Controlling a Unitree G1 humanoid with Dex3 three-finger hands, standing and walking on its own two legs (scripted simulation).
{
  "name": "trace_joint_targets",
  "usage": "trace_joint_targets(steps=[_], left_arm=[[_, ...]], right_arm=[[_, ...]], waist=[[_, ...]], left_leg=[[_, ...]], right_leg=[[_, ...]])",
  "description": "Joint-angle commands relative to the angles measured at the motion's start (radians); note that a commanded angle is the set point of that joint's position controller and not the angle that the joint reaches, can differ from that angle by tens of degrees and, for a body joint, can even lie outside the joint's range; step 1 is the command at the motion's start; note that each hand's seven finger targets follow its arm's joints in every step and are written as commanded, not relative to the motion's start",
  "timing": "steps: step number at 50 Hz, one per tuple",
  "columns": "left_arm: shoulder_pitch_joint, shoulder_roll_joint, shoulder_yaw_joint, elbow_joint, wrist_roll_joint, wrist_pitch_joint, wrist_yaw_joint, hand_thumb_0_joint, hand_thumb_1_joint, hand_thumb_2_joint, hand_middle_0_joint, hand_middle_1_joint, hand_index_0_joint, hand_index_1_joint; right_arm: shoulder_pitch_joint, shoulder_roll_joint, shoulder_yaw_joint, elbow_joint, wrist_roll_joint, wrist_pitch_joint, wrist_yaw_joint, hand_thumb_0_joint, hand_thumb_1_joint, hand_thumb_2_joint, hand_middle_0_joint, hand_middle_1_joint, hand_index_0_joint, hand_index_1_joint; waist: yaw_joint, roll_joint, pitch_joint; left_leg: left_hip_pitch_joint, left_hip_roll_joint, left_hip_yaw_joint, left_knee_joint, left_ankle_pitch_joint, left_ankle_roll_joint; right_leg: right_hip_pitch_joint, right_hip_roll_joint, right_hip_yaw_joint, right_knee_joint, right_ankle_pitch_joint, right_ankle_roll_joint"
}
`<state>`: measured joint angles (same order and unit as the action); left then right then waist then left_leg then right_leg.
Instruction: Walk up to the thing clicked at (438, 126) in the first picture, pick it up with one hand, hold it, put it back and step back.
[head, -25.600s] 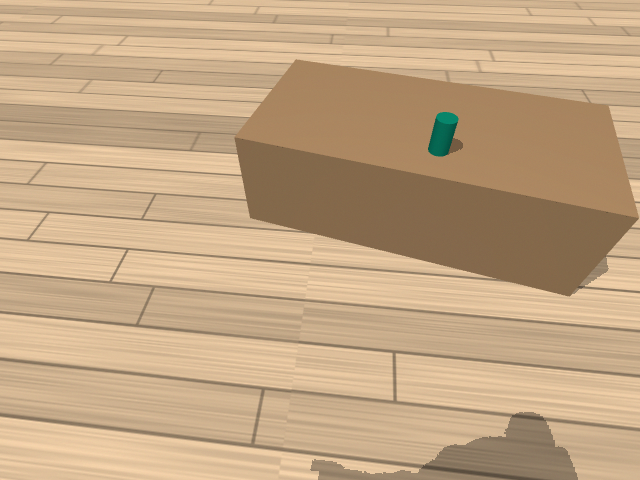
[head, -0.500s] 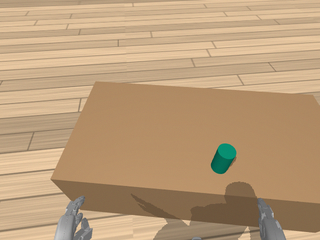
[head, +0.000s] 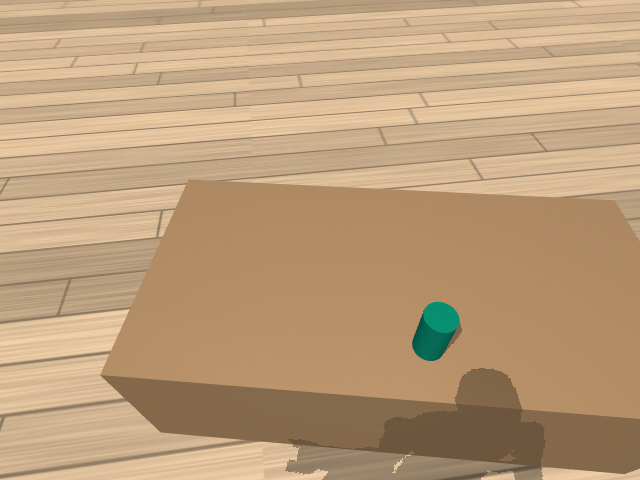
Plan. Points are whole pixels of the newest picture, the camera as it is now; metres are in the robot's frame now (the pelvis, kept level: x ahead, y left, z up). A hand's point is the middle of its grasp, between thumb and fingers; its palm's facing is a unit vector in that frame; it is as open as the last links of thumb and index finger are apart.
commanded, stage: stand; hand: right
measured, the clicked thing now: (434, 332) +0.46 -0.22 -0.28
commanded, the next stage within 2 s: none
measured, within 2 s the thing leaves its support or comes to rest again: neither
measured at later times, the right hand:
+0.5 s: hand out of the picture +0.02 -0.24 -0.14, palm faces -0.02 +0.94 -0.34, open 7.4 cm
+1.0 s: hand out of the picture +0.04 -0.24 -0.14, palm faces -0.03 +0.94 -0.33, open 7.4 cm
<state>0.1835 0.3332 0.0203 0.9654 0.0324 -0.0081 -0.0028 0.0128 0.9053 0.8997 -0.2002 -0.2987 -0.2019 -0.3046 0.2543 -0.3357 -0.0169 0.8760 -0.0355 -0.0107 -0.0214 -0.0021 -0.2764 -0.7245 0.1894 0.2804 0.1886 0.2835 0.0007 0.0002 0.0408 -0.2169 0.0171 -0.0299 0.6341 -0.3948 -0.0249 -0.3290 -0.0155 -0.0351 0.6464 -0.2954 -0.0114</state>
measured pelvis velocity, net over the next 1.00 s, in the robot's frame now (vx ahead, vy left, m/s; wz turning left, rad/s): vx -0.01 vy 0.00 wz -0.01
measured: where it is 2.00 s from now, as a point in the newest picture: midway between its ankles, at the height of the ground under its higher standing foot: outside the picture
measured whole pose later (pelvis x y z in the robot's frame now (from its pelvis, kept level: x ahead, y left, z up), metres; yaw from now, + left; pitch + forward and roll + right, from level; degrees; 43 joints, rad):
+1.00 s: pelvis -0.01 +0.00 +0.02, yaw -1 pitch -3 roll +0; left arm 0.11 0.33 -0.01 1.18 0.01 -0.01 -0.01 0.01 0.91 0.90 -0.20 -0.30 -0.20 -0.30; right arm 0.15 -0.33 0.01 1.14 -0.02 -0.01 0.00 0.01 -0.91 -0.90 0.20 0.30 0.20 0.30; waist 0.01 -0.01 0.07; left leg -0.06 0.02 -0.02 0.35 -0.24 -0.02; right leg -0.17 -0.01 -0.02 0.37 -0.14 0.00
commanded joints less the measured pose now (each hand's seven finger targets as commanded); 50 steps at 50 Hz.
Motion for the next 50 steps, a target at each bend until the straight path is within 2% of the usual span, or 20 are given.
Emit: trace_joint_targets(steps=[1,6,9,15,19,23,25,29,33,39,46,50], left_arm=[[-0.058,0.186,0.046,-0.027,-0.010,-0.025,0.020,0.000,0.900,0.900,-0.200,-0.300,-0.200,-0.301],[-0.080,0.189,0.042,0.034,-0.014,-0.016,0.021,0.000,0.900,0.900,-0.200,-0.300,-0.200,-0.301],[-0.088,0.186,0.039,0.064,-0.014,-0.016,0.019,0.000,0.900,0.900,-0.200,-0.300,-0.200,-0.301],[-0.113,0.193,0.037,0.107,-0.012,-0.013,0.014,0.000,0.900,0.900,-0.200,-0.300,-0.200,-0.301],[-0.114,0.185,0.033,0.126,-0.014,-0.015,0.010,0.000,0.900,0.900,-0.200,-0.300,-0.200,-0.301],[-0.123,0.193,0.030,0.137,-0.014,-0.014,0.010,0.000,0.900,0.900,-0.200,-0.300,-0.200,-0.301],[-0.125,0.193,0.028,0.143,-0.016,-0.015,0.010,0.000,0.900,0.900,-0.200,-0.300,-0.200,-0.301],[-0.116,0.201,0.024,0.153,-0.015,-0.014,0.011,0.000,0.900,0.900,-0.200,-0.300,-0.200,-0.301],[-0.118,0.205,0.023,0.156,-0.015,-0.015,0.012,0.000,0.900,0.900,-0.200,-0.300,-0.200,-0.301],[-0.104,0.203,0.018,0.165,-0.021,-0.020,0.011,0.000,0.900,0.900,-0.200,-0.300,-0.200,-0.301],[-0.103,0.203,0.014,0.164,-0.020,-0.019,0.011,0.000,0.900,0.900,-0.200,-0.300,-0.200,-0.301],[-0.105,0.199,0.013,0.161,-0.020,-0.022,0.012,0.000,0.900,0.900,-0.200,-0.300,-0.200,-0.301]], right_arm=[[-0.012,-0.175,-0.044,0.003,0.004,-0.030,-0.018,0.000,-0.900,-0.900,0.200,0.300,0.200,0.300],[-0.050,-0.184,-0.035,0.077,0.008,-0.026,-0.019,0.000,-0.900,-0.900,0.200,0.300,0.200,0.300],[-0.066,-0.182,-0.032,0.113,0.011,-0.025,-0.017,0.000,-0.900,-0.900,0.200,0.300,0.200,0.300],[-0.083,-0.182,-0.029,0.159,0.009,-0.017,-0.013,0.000,-0.900,-0.900,0.200,0.300,0.200,0.300],[-0.085,-0.185,-0.028,0.176,0.010,-0.017,-0.008,0.000,-0.900,-0.900,0.200,0.300,0.200,0.300],[-0.094,-0.183,-0.026,0.189,0.011,-0.015,-0.005,0.000,-0.900,-0.900,0.200,0.300,0.200,0.300],[-0.097,-0.185,-0.027,0.194,0.010,-0.015,-0.005,0.000,-0.900,-0.900,0.200,0.300,0.200,0.300],[-0.098,-0.186,-0.024,0.202,0.012,-0.013,-0.002,0.000,-0.900,-0.900,0.200,0.300,0.200,0.300],[-0.105,-0.192,-0.024,0.203,0.012,-0.011,-0.001,0.000,-0.900,-0.900,0.200,0.300,0.200,0.300],[-0.103,-0.190,-0.018,0.212,0.014,-0.013,0.001,0.000,-0.900,-0.900,0.200,0.300,0.200,0.300],[-0.114,-0.200,-0.017,0.212,0.016,-0.013,0.001,0.000,-0.900,-0.900,0.200,0.300,0.200,0.300],[-0.121,-0.206,-0.018,0.212,0.018,-0.013,0.001,0.000,-0.900,-0.900,0.200,0.300,0.200,0.300]], waist=[[-0.009,-0.015,-0.106],[0.002,0.010,-0.053],[0.006,0.022,-0.037],[0.009,0.012,0.029],[0.009,0.020,0.017],[0.009,-0.004,0.023],[0.007,-0.002,0.006],[0.007,-0.018,0.016],[0.006,-0.015,0.005],[0.008,-0.005,-0.007],[0.006,-0.004,-0.015],[0.006,0.004,-0.034]], left_leg=[[0.023,0.068,-0.054,-0.149,0.335,0.048],[0.005,0.081,-0.067,-0.251,0.287,0.040],[0.014,0.087,-0.067,-0.281,0.290,0.039],[-0.002,0.085,-0.069,-0.338,0.157,0.040],[-0.005,0.087,-0.071,-0.362,0.139,0.043],[0.012,0.085,-0.069,-0.365,0.120,0.044],[0.021,0.090,-0.071,-0.365,0.138,0.046],[0.032,0.086,-0.066,-0.369,0.124,0.045],[0.036,0.088,-0.067,-0.370,0.134,0.047],[0.045,0.093,-0.063,-0.369,0.177,0.047],[0.067,0.096,-0.058,-0.367,0.213,0.045],[0.072,0.102,-0.057,-0.365,0.256,0.044]], right_leg=[[0.170,-0.106,0.147,-0.185,0.314,-0.053],[0.220,-0.091,0.128,-0.243,0.220,-0.036],[0.237,-0.089,0.121,-0.268,0.197,-0.030],[0.208,-0.088,0.132,-0.332,0.059,-0.019],[0.229,-0.089,0.129,-0.336,0.068,-0.016],[0.203,-0.095,0.138,-0.362,0.023,-0.010],[0.214,-0.096,0.138,-0.357,0.059,-0.011],[0.187,-0.098,0.139,-0.372,0.025,-0.008],[0.189,-0.100,0.140,-0.368,0.034,-0.006],[0.212,-0.103,0.137,-0.360,0.105,-0.007],[0.212,-0.105,0.134,-0.357,0.131,-0.010],[0.236,-0.106,0.125,-0.345,0.199,-0.010]])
